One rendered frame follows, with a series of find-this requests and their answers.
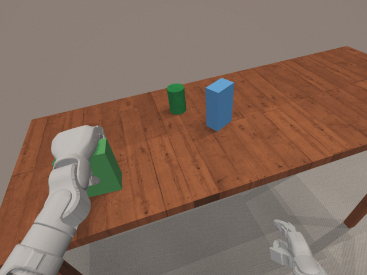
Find robot left hand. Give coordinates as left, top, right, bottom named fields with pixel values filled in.
left=51, top=125, right=106, bottom=186

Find robot right forearm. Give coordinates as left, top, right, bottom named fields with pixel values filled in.
left=292, top=255, right=327, bottom=275

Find robot left forearm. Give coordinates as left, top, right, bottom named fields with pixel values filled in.
left=0, top=155, right=91, bottom=275

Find sponge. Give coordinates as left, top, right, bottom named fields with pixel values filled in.
left=52, top=138, right=122, bottom=197

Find robot right hand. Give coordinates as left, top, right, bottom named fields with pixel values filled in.
left=270, top=219, right=313, bottom=268

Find table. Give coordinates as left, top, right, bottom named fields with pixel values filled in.
left=0, top=46, right=367, bottom=275

